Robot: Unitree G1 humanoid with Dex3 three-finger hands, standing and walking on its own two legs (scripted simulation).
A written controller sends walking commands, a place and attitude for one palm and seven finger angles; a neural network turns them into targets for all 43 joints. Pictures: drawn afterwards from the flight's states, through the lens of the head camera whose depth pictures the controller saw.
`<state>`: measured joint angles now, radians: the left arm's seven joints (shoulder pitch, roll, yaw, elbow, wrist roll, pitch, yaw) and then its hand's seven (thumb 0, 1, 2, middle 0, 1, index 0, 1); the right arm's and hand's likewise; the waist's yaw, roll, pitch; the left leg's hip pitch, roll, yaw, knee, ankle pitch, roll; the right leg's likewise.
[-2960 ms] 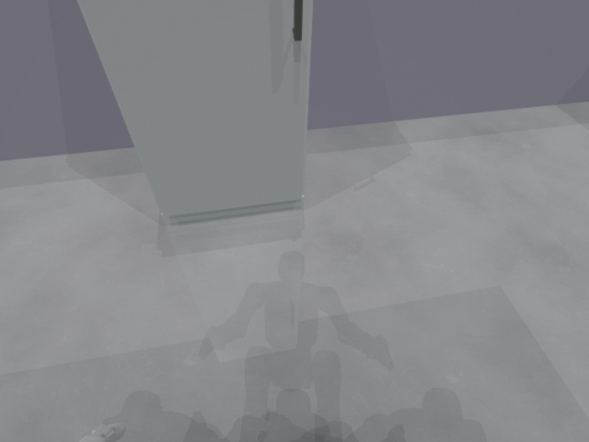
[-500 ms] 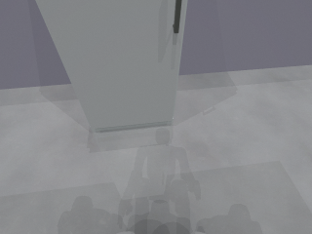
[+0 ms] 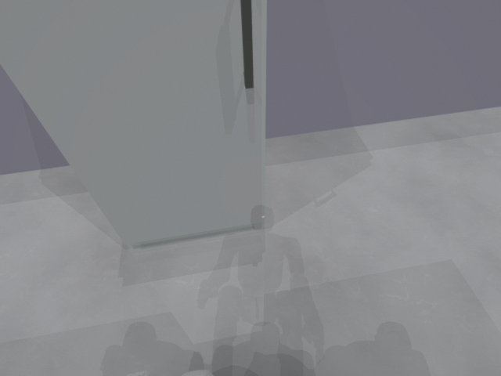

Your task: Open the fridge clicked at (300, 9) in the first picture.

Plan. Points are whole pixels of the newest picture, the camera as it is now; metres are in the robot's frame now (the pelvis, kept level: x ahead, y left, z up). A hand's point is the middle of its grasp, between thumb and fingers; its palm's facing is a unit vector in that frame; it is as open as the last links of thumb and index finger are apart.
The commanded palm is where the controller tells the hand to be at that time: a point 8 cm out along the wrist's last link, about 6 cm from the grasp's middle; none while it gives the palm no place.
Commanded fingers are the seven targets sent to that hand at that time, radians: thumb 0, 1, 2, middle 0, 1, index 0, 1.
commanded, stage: turn to face it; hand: right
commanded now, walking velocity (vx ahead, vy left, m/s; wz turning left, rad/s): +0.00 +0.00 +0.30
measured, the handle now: (245, 28) +0.80 +0.04 +0.18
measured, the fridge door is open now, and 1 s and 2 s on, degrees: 0 0 0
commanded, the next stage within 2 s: take the last steps up to it in 0.26 s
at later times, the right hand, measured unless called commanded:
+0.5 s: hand out of the picture +0.13 -0.17 -0.19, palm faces -0.09 +0.98 -0.17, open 7.3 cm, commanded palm none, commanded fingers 0.00 -0.90 -0.90 0.20 0.30 0.20 0.30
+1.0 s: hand (308, 328) +0.24 -0.10 -0.17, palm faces -0.14 +0.97 -0.20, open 7.2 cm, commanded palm none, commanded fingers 0.00 -0.90 -0.90 0.20 0.30 0.20 0.30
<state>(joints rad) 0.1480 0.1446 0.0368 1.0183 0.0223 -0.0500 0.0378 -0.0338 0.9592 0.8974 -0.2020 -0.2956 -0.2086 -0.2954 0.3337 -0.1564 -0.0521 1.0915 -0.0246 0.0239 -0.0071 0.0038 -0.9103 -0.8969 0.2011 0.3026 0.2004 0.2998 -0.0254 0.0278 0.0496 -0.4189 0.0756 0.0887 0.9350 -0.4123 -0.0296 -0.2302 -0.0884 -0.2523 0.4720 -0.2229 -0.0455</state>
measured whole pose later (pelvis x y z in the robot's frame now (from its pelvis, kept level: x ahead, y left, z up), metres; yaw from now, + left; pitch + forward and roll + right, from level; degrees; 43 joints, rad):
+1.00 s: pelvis +0.14 +0.07 -0.01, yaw +11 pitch +0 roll +1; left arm 0.40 0.13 0.05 1.17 0.03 0.01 0.00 0.00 0.91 0.90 -0.20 -0.30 -0.20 -0.29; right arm 0.20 -0.15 -0.06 1.03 -0.02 -0.07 -0.01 -0.02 -0.94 -0.90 0.21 0.30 0.21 0.30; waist 0.03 -0.03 0.04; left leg -0.24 0.03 0.16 0.52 -0.27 0.03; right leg -0.37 -0.12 -0.08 1.05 -0.43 0.00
